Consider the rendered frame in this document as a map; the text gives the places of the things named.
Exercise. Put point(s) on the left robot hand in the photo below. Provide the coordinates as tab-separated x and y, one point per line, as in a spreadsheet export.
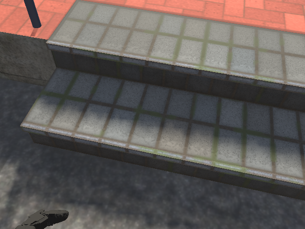
41	219

